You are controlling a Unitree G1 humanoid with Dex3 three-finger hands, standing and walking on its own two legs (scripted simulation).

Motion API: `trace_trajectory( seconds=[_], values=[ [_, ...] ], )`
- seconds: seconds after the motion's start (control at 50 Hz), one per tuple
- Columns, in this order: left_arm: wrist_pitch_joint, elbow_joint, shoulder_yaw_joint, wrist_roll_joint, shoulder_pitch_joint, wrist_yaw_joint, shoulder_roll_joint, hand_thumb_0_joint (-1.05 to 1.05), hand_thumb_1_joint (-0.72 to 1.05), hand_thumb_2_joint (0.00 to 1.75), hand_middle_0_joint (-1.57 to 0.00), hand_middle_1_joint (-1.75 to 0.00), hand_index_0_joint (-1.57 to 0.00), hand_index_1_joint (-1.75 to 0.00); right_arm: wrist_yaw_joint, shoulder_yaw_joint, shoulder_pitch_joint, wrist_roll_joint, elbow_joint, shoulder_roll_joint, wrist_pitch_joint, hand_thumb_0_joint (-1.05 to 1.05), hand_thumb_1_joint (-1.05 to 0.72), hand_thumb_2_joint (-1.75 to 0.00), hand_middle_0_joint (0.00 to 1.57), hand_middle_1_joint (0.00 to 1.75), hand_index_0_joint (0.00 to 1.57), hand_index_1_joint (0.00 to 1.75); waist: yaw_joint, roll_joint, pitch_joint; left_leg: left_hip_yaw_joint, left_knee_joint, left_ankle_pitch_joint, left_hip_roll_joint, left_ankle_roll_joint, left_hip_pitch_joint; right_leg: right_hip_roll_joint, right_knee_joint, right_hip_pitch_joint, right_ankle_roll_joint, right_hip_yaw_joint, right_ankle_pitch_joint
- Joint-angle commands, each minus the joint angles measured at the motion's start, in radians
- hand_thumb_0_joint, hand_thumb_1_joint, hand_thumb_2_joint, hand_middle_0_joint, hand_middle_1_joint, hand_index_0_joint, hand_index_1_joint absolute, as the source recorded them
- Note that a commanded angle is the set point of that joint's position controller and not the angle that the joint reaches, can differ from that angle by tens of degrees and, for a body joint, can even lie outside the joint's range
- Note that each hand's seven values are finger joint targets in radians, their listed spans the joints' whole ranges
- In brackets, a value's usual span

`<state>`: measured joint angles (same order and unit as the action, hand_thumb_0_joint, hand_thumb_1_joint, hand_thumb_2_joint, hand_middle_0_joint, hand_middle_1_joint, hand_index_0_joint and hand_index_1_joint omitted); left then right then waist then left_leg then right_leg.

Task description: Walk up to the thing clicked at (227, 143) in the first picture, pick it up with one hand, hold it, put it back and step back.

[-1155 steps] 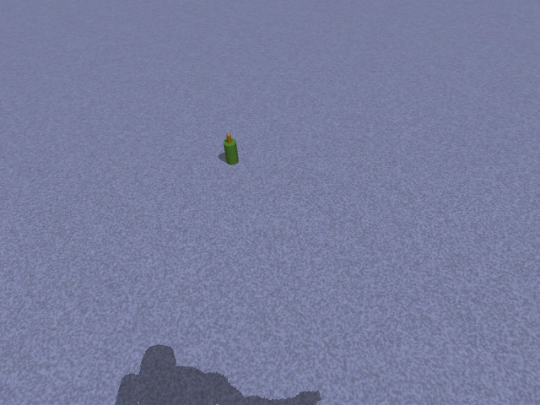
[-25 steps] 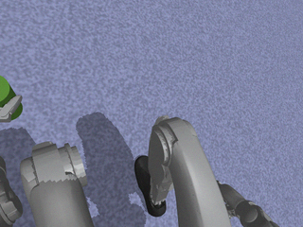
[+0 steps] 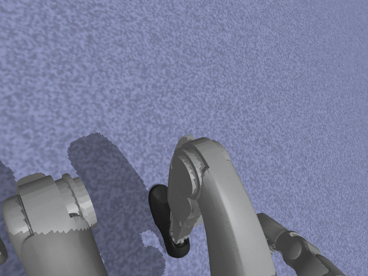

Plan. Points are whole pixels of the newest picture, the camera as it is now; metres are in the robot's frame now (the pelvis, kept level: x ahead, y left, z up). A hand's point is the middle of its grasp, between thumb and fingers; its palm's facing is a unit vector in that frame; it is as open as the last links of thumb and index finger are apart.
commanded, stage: lower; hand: left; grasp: from the side
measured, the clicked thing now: out of the picture +0.45 +0.28 -0.18
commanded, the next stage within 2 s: loosen in 0.28 s
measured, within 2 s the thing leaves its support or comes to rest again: rests again in 0.22 s
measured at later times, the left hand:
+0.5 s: hand out of the picture +0.45 +0.28 -0.18, palm faces +0.33 -0.95 -0.02, open 9.5 cm
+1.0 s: hand out of the picture +0.45 +0.28 -0.17, palm faces +0.33 -0.94 +0.01, open 14.4 cm
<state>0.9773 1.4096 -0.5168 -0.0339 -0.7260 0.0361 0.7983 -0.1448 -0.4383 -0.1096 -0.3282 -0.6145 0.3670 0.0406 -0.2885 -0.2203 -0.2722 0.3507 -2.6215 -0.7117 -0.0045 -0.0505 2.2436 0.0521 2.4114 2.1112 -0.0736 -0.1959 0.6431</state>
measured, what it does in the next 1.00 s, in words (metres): stands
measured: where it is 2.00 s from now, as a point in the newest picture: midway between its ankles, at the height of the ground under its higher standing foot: (127, 259)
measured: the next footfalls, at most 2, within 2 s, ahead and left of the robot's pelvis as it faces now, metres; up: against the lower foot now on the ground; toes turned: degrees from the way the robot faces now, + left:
none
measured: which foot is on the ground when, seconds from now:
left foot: down 0.00-1.00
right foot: down 0.00-1.00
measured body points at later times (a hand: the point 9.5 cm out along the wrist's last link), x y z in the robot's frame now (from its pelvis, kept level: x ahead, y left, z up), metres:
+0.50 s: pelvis +0.00 +0.01 +0.00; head +0.24 +0.18 +0.33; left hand +0.43 +0.33 -0.18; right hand +0.14 -0.25 -0.05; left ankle +0.08 +0.13 -0.26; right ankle +0.13 -0.12 -0.26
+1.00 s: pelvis -0.01 +0.01 +0.00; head +0.24 +0.18 +0.33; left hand +0.43 +0.33 -0.17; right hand +0.14 -0.25 -0.04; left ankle +0.08 +0.13 -0.26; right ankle +0.13 -0.12 -0.26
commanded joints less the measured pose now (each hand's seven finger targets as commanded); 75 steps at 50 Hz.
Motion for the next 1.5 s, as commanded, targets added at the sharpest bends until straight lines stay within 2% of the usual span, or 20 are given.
trace_trajectory(
  seconds=[0.0,0.08,0.14,0.36,0.38,0.5,0.56,0.66,0.78,0.9,0.98,1.08,1.16,1.22,1.34,1.36,1.4,1.42,1.46,1.48],
  values=[
    [0.13,-0.214,-0.025,-0.02,-0.309,-0.019,0.242,0.0,0.3,1.25,-1.26,-1.4,-1.28,-1.39,0.021,0.092,0.085,-0.013,0.006,0.34,0.011,0.0,-0.91,-0.9,0.2,0.3,0.2,0.3,-0.095,0.574,0.672,-0.114,0.287,0.186,0.067,0.023,-0.452,0.033,-0.175,-0.355,0.071,-0.106,-0.243],
    [0.129,-0.189,-0.012,-0.015,-0.295,-0.019,0.247,0.0,0.3,1.24,-1.25,-1.38,-1.27,-1.38,0.025,0.084,0.062,-0.016,0.011,0.341,0.012,0.0,-0.91,-0.9,0.2,0.3,0.2,0.3,-0.093,0.555,0.658,-0.115,0.279,0.182,0.069,0.027,-0.432,0.036,-0.179,-0.355,0.071,-0.105,-0.248],
    [0.122,-0.165,0.015,-0.014,-0.296,-0.016,0.218,0.0,0.33,1.27,-1.27,-1.41,-1.29,-1.4,0.027,0.079,0.048,-0.018,0.021,0.345,0.013,0.0,-0.9,-0.9,0.2,0.3,0.2,0.3,-0.112,0.538,0.62,-0.104,0.286,0.154,0.071,0.027,-0.419,0.038,-0.181,-0.333,0.069,-0.121,-0.225],
    [0.145,-0.177,0.012,-0.022,-0.306,-0.034,0.248,0.0,0.33,1.25,-1.27,-1.39,-1.29,-1.38,0.028,0.062,0.031,-0.025,0.023,0.352,0.013,0.0,-0.9,-0.9,0.2,0.3,0.2,0.3,-0.113,0.56,0.621,-0.086,0.277,0.183,0.076,0.022,-0.448,0.047,-0.172,-0.348,0.069,-0.134,-0.253],
    [0.149,-0.171,0.015,-0.015,-0.306,-0.036,0.256,0.0,0.34,1.17,-1.31,-1.34,-1.32,-1.33,0.028,0.058,0.021,-0.026,0.027,0.348,0.012,0.0,-0.91,-0.9,0.2,0.3,0.2,0.3,-0.113,0.546,0.609,-0.089,0.275,0.166,0.074,0.026,-0.425,0.047,-0.176,-0.343,0.07,-0.134,-0.242],
    [0.159,-0.177,0.004,-0.028,-0.307,-0.039,0.241,0.0,0.05,0.69,-1.01,-0.93,-1.03,-0.91,0.028,0.058,0.019,-0.029,0.03,0.357,0.013,0.0,-0.92,-0.9,0.2,0.3,0.2,0.3,-0.116,0.573,0.606,-0.077,0.294,0.19,0.081,0.015,-0.468,0.047,-0.166,-0.338,0.071,-0.144,-0.252],
    [0.157,-0.165,0.013,-0.026,-0.3,-0.038,0.236,0.0,-0.05,0.55,-0.92,-0.81,-0.94,-0.78,0.027,0.057,0.012,-0.029,0.035,0.358,0.014,0.0,-0.92,-0.9,0.2,0.3,0.2,0.3,-0.121,0.574,0.593,-0.074,0.3,0.165,0.08,0.016,-0.458,0.048,-0.168,-0.323,0.072,-0.149,-0.235],
    [0.142,-0.112,0.039,-0.016,-0.252,-0.025,0.221,0.0,-0.25,0.31,-0.58,-0.46,-0.58,-0.45,0.028,0.055,0.008,-0.028,0.036,0.355,0.018,0.0,-0.92,-0.9,0.2,0.3,0.2,0.3,-0.115,0.566,0.572,-0.08,0.294,0.163,0.079,0.018,-0.446,0.051,-0.172,-0.319,0.074,-0.147,-0.232],
    [0.121,-0.073,0.035,-0.037,-0.227,-0.02,0.202,0.0,-0.34,0.23,-0.47,-0.34,-0.46,-0.34,0.026,0.053,0.013,-0.015,0.059,0.356,0.023,0.0,-0.91,-0.9,0.2,0.3,0.2,0.3,-0.109,0.48,0.547,-0.07,0.307,0.111,0.076,0.029,-0.39,0.055,-0.193,-0.309,0.072,-0.155,-0.191],
    [0.141,-0.096,0.037,-0.047,-0.273,-0.015,0.211,0.0,-0.33,0.14,-0.32,-0.2,-0.32,-0.19,0.027,0.049,0.012,-0.016,0.056,0.352,0.014,0.0,-0.91,-0.9,0.2,0.3,0.2,0.3,-0.118,0.498,0.558,-0.071,0.297,0.129,0.076,0.031,-0.4,0.058,-0.192,-0.32,0.071,-0.15,-0.21],
    [0.154,-0.093,0.029,-0.041,-0.272,-0.018,0.221,0.0,-0.41,0.08,-0.11,-0.06,-0.11,-0.06,0.029,0.048,0.004,-0.022,0.063,0.353,0.016,0.0,-0.89,-0.9,0.2,0.3,0.2,0.3,-0.117,0.516,0.542,-0.07,0.304,0.106,0.081,0.027,-0.413,0.058,-0.193,-0.305,0.074,-0.153,-0.19],
    [0.154,-0.193,-0.046,-0.033,-0.273,-0.008,0.346,0.0,-0.47,0.04,-0.06,-0.01,-0.06,-0.01,0.034,0.049,0.016,-0.021,0.059,0.356,0.028,0.0,-0.9,-0.9,0.2,0.3,0.2,0.3,-0.069,0.59,0.606,-0.086,0.309,0.15,0.083,0.022,-0.442,0.056,-0.185,-0.349,0.078,-0.138,-0.214],
    [0.115,-0.332,-0.101,-0.033,-0.252,0.012,0.386,0.0,-0.48,0.04,-0.05,0.0,-0.05,0.0,0.039,0.085,0.043,-0.011,0.063,0.358,0.038,0.0,-0.9,-0.9,0.2,0.3,0.2,0.3,-0.035,0.672,0.704,-0.094,0.339,0.21,0.089,0.011,-0.533,0.047,-0.175,-0.35,0.084,-0.123,-0.249],
    [0.05,-0.381,-0.069,-0.039,-0.236,0.06,0.327,0.0,-0.49,0.04,-0.07,-0.01,-0.06,-0.01,0.047,0.121,0.059,0.015,0.079,0.357,0.049,0.0,-0.91,-0.9,0.2,0.3,0.2,0.3,-0.032,0.729,0.726,-0.092,0.386,0.225,0.091,0.0,-0.573,0.038,-0.168,-0.301,0.092,-0.118,-0.246],
    [-0.123,-0.249,0.062,-0.075,-0.108,0.166,0.132,0.0,-0.56,0.02,-0.04,-0.02,-0.06,-0.01,0.059,0.167,0.128,0.082,0.054,0.317,0.051,0.0,-0.89,-0.9,0.2,0.3,0.2,0.3,-0.04,0.51,0.609,-0.122,0.379,0.122,0.075,0.039,-0.376,0.035,-0.226,-0.25,0.085,-0.1,-0.181],
    [-0.133,-0.299,0.028,-0.088,-0.146,0.174,0.175,0.0,-0.55,0.03,-0.03,-0.03,-0.05,-0.01,0.062,0.172,0.14,0.09,0.058,0.32,0.05,0.0,-0.87,-0.89,0.2,0.3,0.2,0.3,-0.032,0.492,0.621,-0.12,0.378,0.114,0.073,0.043,-0.365,0.034,-0.232,-0.255,0.083,-0.1,-0.174],
    [-0.149,-0.329,0.015,-0.114,-0.18,0.191,0.182,0.0,-0.49,0.06,-0.04,0.0,-0.03,0.0,0.063,0.177,0.138,0.108,0.077,0.312,0.048,0.0,-0.81,-0.89,0.2,0.3,0.2,0.3,-0.019,0.463,0.644,-0.122,0.379,0.087,0.066,0.055,-0.332,0.032,-0.238,-0.268,0.082,-0.097,-0.154],
    [-0.209,-0.356,-0.056,0.053,-0.16,0.132,0.389,0.0,-0.52,0.07,-0.07,-0.05,-0.07,-0.06,0.066,0.238,0.182,0.137,0.044,0.277,0.066,0.0,-0.89,-0.92,0.2,0.3,0.2,0.3,0.089,0.579,0.784,-0.154,0.435,0.149,0.065,0.042,-0.477,0.02,-0.253,-0.265,0.093,-0.061,-0.158],
    [-0.275,-0.392,-0.02,0.046,-0.184,0.117,0.288,0.0,-0.53,0.08,-0.08,-0.08,-0.07,-0.08,0.066,0.266,0.192,0.161,0.077,0.27,0.082,0.0,-0.95,-0.92,0.2,0.3,0.2,0.3,0.062,0.615,0.844,-0.152,0.472,0.166,0.074,0.036,-0.53,0.017,-0.25,-0.232,0.098,-0.055,-0.158],
    [-0.297,-0.432,-0.028,0.052,-0.187,0.109,0.298,0.0,-0.54,0.09,-0.08,-0.07,-0.07,-0.07,0.066,0.281,0.193,0.174,0.085,0.271,0.091,0.0,-0.94,-0.92,0.2,0.3,0.2,0.3,0.077,0.626,0.862,-0.155,0.488,0.15,0.071,0.034,-0.534,0.014,-0.25,-0.22,0.101,-0.05,-0.146]
  ],
)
